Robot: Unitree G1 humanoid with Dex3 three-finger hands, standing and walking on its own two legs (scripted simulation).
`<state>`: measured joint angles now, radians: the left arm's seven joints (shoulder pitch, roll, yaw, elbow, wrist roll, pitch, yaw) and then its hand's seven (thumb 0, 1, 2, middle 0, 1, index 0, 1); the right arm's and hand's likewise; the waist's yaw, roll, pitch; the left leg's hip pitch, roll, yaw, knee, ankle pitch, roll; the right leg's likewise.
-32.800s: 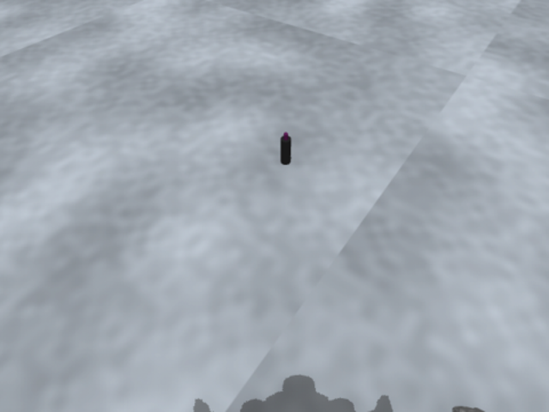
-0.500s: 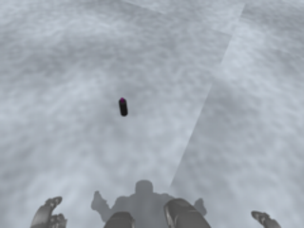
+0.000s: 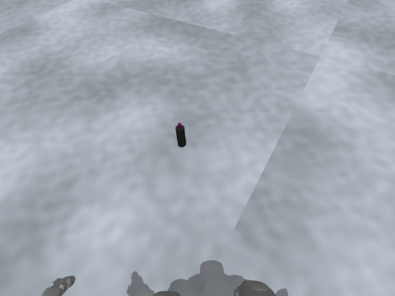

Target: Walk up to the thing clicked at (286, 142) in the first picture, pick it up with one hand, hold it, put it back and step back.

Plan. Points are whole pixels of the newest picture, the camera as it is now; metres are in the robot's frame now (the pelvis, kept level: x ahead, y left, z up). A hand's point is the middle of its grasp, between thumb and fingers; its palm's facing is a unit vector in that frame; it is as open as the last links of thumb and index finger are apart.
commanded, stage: step back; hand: left
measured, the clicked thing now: (180, 134) +1.05 +0.17 -0.65
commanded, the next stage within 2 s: stand in 0.86 s
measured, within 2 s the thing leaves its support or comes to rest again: neither
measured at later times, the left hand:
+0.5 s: hand out of the picture +0.06 +0.24 -0.12, palm faces +0.03 -0.92 -0.39, open 7.4 cm
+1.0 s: hand out of the picture +0.11 +0.25 -0.14, palm faces -0.03 -0.94 -0.35, open 7.4 cm
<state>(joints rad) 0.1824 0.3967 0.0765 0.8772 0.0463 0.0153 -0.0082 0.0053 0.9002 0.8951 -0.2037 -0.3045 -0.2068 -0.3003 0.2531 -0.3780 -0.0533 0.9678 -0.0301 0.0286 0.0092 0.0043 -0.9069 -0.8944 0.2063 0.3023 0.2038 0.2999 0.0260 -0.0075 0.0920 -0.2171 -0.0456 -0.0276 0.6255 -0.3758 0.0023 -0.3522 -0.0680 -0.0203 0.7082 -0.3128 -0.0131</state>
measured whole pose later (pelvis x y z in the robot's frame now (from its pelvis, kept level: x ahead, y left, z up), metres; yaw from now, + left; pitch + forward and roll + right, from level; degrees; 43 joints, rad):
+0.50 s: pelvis +0.02 -0.02 +0.02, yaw +0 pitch -2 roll +0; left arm 0.25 0.33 0.05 0.98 0.03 -0.06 -0.01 0.01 0.90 0.90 -0.20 -0.30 -0.21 -0.30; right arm 0.21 -0.40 -0.06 0.97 -0.02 0.00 0.01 0.00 -0.91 -0.89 0.21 0.30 0.20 0.30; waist 0.04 0.05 0.09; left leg -0.39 -0.01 -0.08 0.85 -0.42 0.00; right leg -0.19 0.00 -0.05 0.53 -0.30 -0.04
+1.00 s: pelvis +0.04 +0.00 +0.02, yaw -1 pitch -3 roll +0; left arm 0.15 0.35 0.00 1.07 0.01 -0.02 -0.01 0.00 0.91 0.90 -0.20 -0.30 -0.20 -0.30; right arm 0.06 -0.34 -0.01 1.05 -0.01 -0.01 0.02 0.00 -0.91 -0.89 0.21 0.30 0.21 0.30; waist 0.01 0.02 0.06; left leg -0.26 0.04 0.04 0.51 -0.21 -0.01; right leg -0.14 -0.02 -0.01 0.51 -0.31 0.02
